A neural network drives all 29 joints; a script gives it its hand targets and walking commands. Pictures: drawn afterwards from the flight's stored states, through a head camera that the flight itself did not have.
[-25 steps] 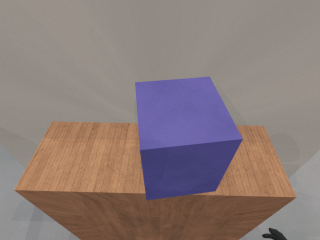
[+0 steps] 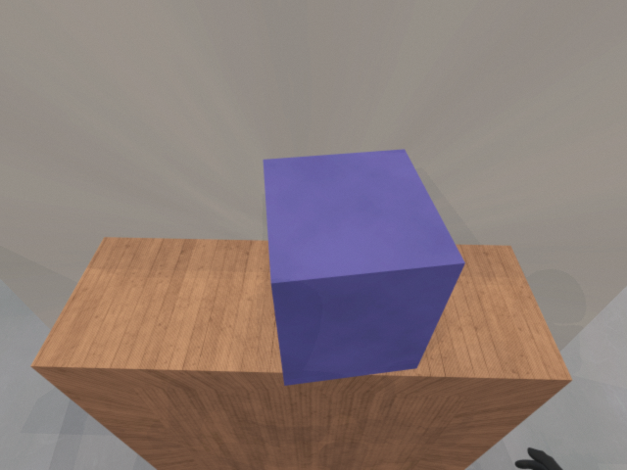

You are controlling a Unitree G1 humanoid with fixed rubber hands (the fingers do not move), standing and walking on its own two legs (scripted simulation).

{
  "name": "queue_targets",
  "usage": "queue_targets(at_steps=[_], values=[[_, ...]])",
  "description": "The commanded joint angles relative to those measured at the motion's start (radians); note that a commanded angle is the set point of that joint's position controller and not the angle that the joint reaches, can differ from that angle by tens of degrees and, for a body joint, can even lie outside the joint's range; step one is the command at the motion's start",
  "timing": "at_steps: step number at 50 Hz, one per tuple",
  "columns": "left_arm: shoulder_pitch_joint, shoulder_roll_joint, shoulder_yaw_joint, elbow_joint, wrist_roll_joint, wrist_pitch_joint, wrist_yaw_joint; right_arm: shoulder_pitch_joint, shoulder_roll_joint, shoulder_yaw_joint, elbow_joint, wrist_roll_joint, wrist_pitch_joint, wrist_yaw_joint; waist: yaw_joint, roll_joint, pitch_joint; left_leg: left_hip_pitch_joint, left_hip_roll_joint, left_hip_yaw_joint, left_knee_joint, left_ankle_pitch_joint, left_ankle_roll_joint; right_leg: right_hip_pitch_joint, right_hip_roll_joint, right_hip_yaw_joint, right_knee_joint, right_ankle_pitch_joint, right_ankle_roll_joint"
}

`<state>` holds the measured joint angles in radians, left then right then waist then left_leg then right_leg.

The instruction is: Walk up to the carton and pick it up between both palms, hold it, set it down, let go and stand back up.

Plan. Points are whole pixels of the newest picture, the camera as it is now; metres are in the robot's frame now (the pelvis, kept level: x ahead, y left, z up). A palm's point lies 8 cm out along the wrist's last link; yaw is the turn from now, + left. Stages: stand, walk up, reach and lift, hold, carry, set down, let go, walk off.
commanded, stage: stand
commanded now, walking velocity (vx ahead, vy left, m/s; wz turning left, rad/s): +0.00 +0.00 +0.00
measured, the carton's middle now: (343, 269) +0.38 -0.04 +0.05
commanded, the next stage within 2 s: none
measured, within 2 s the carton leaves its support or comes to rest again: neither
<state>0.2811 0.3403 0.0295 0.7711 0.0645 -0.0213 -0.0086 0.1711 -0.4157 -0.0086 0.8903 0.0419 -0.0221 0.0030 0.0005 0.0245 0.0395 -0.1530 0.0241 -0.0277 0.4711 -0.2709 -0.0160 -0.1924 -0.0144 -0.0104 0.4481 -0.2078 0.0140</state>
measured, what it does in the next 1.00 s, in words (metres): stands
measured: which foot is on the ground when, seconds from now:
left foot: down 0.00-1.00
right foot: down 0.00-1.00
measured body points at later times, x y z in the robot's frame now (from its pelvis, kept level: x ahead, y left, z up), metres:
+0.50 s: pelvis +0.00 +0.00 +0.00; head +0.00 -0.01 +0.45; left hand +0.08 +0.29 -0.11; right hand +0.11 -0.32 -0.11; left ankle -0.01 +0.13 -0.74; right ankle +0.02 -0.13 -0.74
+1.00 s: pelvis +0.00 +0.00 +0.00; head +0.00 -0.01 +0.45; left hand +0.08 +0.29 -0.11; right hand +0.11 -0.32 -0.10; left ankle -0.01 +0.13 -0.74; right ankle +0.02 -0.13 -0.74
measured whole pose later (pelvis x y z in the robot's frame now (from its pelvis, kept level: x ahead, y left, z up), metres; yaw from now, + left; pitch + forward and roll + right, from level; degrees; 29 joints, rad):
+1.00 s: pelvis +0.00 +0.00 +0.00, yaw +0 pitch -3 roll +0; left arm 0.28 0.35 0.03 0.82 0.06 -0.02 -0.01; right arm 0.14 -0.41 -0.01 0.95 0.04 -0.02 0.01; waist 0.00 0.00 0.04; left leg -0.14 0.02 -0.03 0.44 -0.25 -0.02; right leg -0.19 -0.02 -0.01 0.45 -0.20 0.01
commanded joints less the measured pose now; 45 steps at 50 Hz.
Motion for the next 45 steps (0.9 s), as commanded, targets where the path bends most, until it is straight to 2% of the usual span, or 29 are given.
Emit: queue_targets(at_steps=[1, 2, 3, 6, 7, 8, 9, 10, 12, 15, 16, 20, 21, 24, 25, 27, 28, 29, 31, 32, 35, 36, 38, 40, 41, 42, 43, 44, 45], values=[[-0.145, 0.233, 0.032, 0.025, -0.064, -0.016, 0.011, -0.038, -0.165, -0.03, -0.012, -0.074, -0.012, 0.002, -0.007, -0.068, 0.009, -0.065, 0.087, -0.086, -0.149, 0.029, 0.06, -0.001, -0.099, 0.072, -0.086, 0.013, -0.074], [-0.102, 0.225, 0.037, 0.034, -0.064, -0.015, 0.012, -0.071, -0.189, -0.041, -0.03, -0.07, -0.019, 0.005, 0.001, -0.022, -0.002, -0.072, 0.094, -0.099, -0.154, 0.028, 0.065, 0.018, -0.093, 0.072, -0.077, 0.047, -0.073], [-0.125, 0.221, 0.033, 0.023, -0.058, -0.021, 0.008, -0.059, -0.165, -0.024, -0.015, -0.074, -0.016, 0.002, 0.006, -0.054, -0.043, -0.067, 0.105, -0.096, -0.148, 0.055, 0.07, 0.046, -0.095, 0.058, -0.067, 0.063, -0.064], [-0.118, 0.225, 0.031, 0.034, -0.07, -0.023, 0.006, -0.07, -0.173, -0.034, -0.017, -0.069, -0.019, 0.005, 0.015, -0.021, -0.041, -0.047, 0.081, -0.08, -0.145, 0.069, 0.059, 0.011, -0.097, 0.071, -0.076, 0.025, -0.061], [-0.142, 0.242, 0.033, 0.033, -0.068, -0.021, 0.004, -0.084, -0.16, -0.027, -0.014, -0.068, -0.012, 0.008, 0.008, -0.06, -0.013, -0.051, 0.095, -0.1, -0.158, 0.063, 0.058, 0.013, -0.095, 0.067, -0.084, 0.032, -0.058], [-0.101, 0.231, 0.032, 0.05, -0.067, -0.014, 0.009, -0.082, -0.188, -0.04, -0.01, -0.068, -0.015, 0.002, 0.016, -0.025, -0.008, -0.05, 0.091, -0.09, -0.144, 0.082, 0.062, 0.015, -0.107, 0.078, -0.094, 0.057, -0.062], [-0.133, 0.231, 0.036, 0.045, -0.061, -0.02, 0.011, -0.059, -0.148, -0.032, -0.015, -0.061, -0.02, 0.003, -0.008, -0.088, 0.017, -0.067, 0.095, -0.094, -0.135, 0.117, 0.065, 0.018, -0.11, 0.077, -0.085, 0.111, -0.07], [-0.137, 0.235, 0.037, 0.037, -0.063, -0.016, 0.01, -0.03, -0.176, -0.031, 0.012, -0.062, -0.02, 0.002, -0.004, -0.033, -0.044, -0.027, 0.087, -0.086, -0.147, 0.12, 0.059, 0.042, -0.11, 0.078, -0.084, 0.094, -0.072], [-0.116, 0.241, 0.034, 0.05, -0.072, -0.022, 0.008, -0.036, -0.19, -0.036, 0.025, -0.067, -0.008, -0.001, -0.004, -0.017, -0.043, -0.004, 0.088, -0.074, -0.142, 0.139, 0.062, 0.037, -0.116, 0.09, -0.099, 0.097, -0.066], [-0.115, 0.222, 0.032, 0.042, -0.064, -0.019, 0.002, -0.022, -0.167, -0.025, 0.011, -0.065, -0.022, 0.001, 0.006, -0.074, -0.069, -0.026, 0.087, -0.08, -0.126, 0.137, 0.058, 0.053, -0.103, 0.074, -0.075, 0.106, -0.068], [-0.125, 0.215, 0.032, 0.045, -0.068, -0.015, 0.005, -0.05, -0.176, -0.033, 0.018, -0.064, -0.016, -0.001, -0.001, -0.022, -0.014, -0.044, 0.077, -0.059, -0.141, 0.108, 0.053, 0.037, -0.097, 0.079, -0.086, 0.124, -0.053], [-0.112, 0.213, 0.029, 0.058, -0.066, -0.016, 0.007, -0.069, -0.184, -0.032, 0.026, -0.067, -0.019, 0.002, 0.01, -0.012, 0.01, -0.045, 0.098, -0.091, -0.172, 0.069, 0.063, 0.016, -0.101, 0.076, -0.102, 0.057, -0.065], [-0.133, 0.22, 0.025, 0.051, -0.065, -0.021, 0.01, -0.065, -0.164, -0.031, 0.018, -0.062, -0.017, 0.0, -0.003, -0.083, -0.024, -0.027, 0.093, -0.089, -0.142, 0.137, 0.051, 0.02, -0.098, 0.056, -0.09, 0.061, -0.059], [-0.143, 0.238, 0.036, 0.037, -0.067, -0.018, 0.011, -0.057, -0.165, -0.035, 0.027, -0.061, -0.017, 0.005, -0.016, -0.016, -0.065, -0.009, 0.082, -0.07, -0.122, 0.149, 0.06, 0.053, -0.107, 0.075, -0.094, 0.087, -0.065], [-0.147, 0.241, 0.032, 0.045, -0.066, -0.017, 0.009, -0.068, -0.168, -0.036, 0.023, -0.059, -0.014, 0.008, -0.006, -0.054, -0.043, -0.016, 0.094, -0.078, -0.118, 0.144, 0.056, 0.035, -0.11, 0.078, -0.107, 0.121, -0.069], [-0.127, 0.244, 0.036, 0.061, -0.062, -0.018, 0.013, -0.076, -0.169, -0.034, 0.018, -0.063, -0.008, 0.002, -0.013, -0.033, -0.033, -0.003, 0.093, -0.069, -0.145, 0.132, 0.054, 0.02, -0.103, 0.065, -0.113, 0.092, -0.05], [-0.104, 0.225, 0.029, 0.073, -0.077, -0.02, 0.009, -0.058, -0.182, -0.039, 0.024, -0.064, -0.013, 0.001, 0.003, -0.059, -0.056, -0.019, 0.092, -0.091, -0.145, 0.123, 0.06, 0.043, -0.112, 0.085, -0.106, 0.085, -0.063], [-0.156, 0.208, 0.027, 0.05, -0.066, -0.019, 0.014, -0.051, -0.159, -0.029, 0.016, -0.064, -0.02, 0.001, -0.013, -0.034, -0.034, -0.034, 0.086, -0.069, -0.142, 0.103, 0.052, 0.03, -0.118, 0.078, -0.096, 0.085, -0.064], [-0.101, 0.2, 0.022, 0.066, -0.075, -0.022, 0.013, -0.101, -0.172, -0.028, 0.026, -0.072, -0.013, 0.007, 0.027, -0.059, -0.014, -0.044, 0.101, -0.094, -0.148, 0.113, 0.066, 0.047, -0.102, 0.069, -0.114, 0.073, -0.054], [-0.133, 0.25, 0.031, 0.061, -0.065, -0.015, 0.015, -0.065, -0.163, -0.031, 0.022, -0.06, -0.012, 0.009, -0.017, -0.043, -0.031, -0.029, 0.082, -0.07, -0.138, 0.093, 0.051, 0.028, -0.108, 0.078, -0.111, 0.047, -0.057], [-0.14, 0.246, 0.033, 0.06, -0.059, -0.016, 0.011, -0.038, -0.163, -0.024, 0.051, -0.063, -0.009, -0.001, -0.005, -0.082, 0.024, -0.037, 0.085, -0.082, -0.156, 0.11, 0.058, -0.013, -0.11, 0.087, -0.121, 0.048, -0.06], [-0.121, 0.239, 0.035, 0.066, -0.064, -0.019, 0.01, -0.055, -0.169, -0.026, 0.04, -0.069, -0.01, 0.005, -0.003, -0.019, -0.033, -0.013, 0.085, -0.067, -0.141, 0.107, 0.057, 0.027, -0.102, 0.081, -0.101, 0.047, -0.055], [-0.105, 0.243, 0.035, 0.061, -0.068, -0.02, 0.004, -0.064, -0.176, -0.023, 0.044, -0.065, -0.014, 0.0, 0.024, 0.0, 0.01, -0.057, 0.087, -0.073, -0.167, 0.079, 0.051, 0.013, -0.105, 0.088, -0.097, -0.009, -0.06], [-0.123, 0.228, 0.027, 0.061, -0.071, -0.019, 0.007, -0.054, -0.153, -0.021, 0.042, -0.059, -0.013, 0.005, 0.011, -0.054, -0.007, -0.057, 0.091, -0.082, -0.165, 0.115, 0.053, 0.024, -0.1, 0.061, -0.092, 0.063, -0.056], [-0.137, 0.236, 0.029, 0.069, -0.057, -0.014, 0.012, -0.083, -0.153, -0.02, 0.044, -0.055, -0.018, 0.002, -0.008, -0.035, 0.027, -0.049, 0.094, -0.088, -0.172, 0.093, 0.053, -0.01, -0.107, 0.067, -0.108, 0.066, -0.061], [-0.105, 0.198, 0.023, 0.062, -0.065, -0.014, 0.007, -0.118, -0.179, -0.029, 0.033, -0.065, -0.019, -0.004, 0.028, -0.033, -0.025, -0.046, 0.097, -0.082, -0.153, 0.079, 0.057, 0.038, -0.094, 0.066, -0.103, 0.062, -0.05], [-0.128, 0.227, 0.032, 0.072, -0.063, -0.016, 0.007, -0.096, -0.173, -0.033, 0.026, -0.066, -0.02, -0.005, 0.008, -0.034, -0.012, -0.049, 0.105, -0.091, -0.165, 0.113, 0.058, 0.042, -0.112, 0.066, -0.087, 0.094, -0.063], [-0.137, 0.24, 0.033, 0.068, -0.07, -0.02, 0.009, -0.078, -0.179, -0.028, 0.032, -0.06, -0.013, 0.0, 0.013, -0.073, -0.035, -0.024, 0.096, -0.096, -0.162, 0.152, 0.049, 0.033, -0.107, 0.073, -0.102, 0.071, -0.061], [-0.116, 0.212, 0.026, 0.084, -0.073, -0.016, 0.006, -0.101, -0.2, -0.034, 0.036, -0.063, -0.013, 0.001, 0.029, -0.059, -0.019, -0.019, 0.095, -0.075, -0.141, 0.117, 0.057, 0.013, -0.109, 0.091, -0.126, 0.056, -0.057]])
